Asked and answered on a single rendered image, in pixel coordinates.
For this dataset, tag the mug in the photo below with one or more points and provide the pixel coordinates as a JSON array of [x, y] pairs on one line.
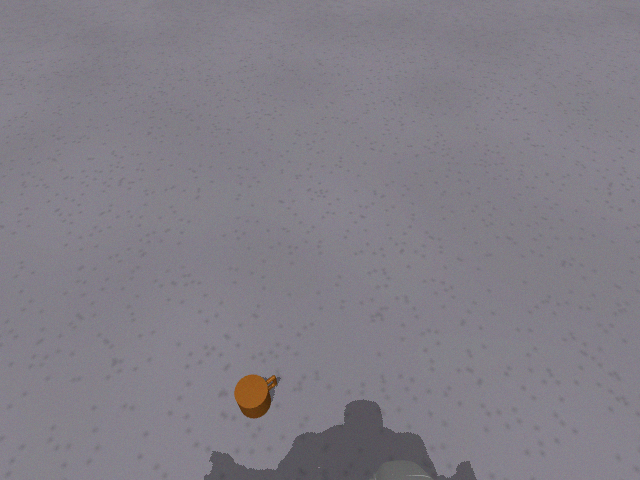
[[252, 395]]

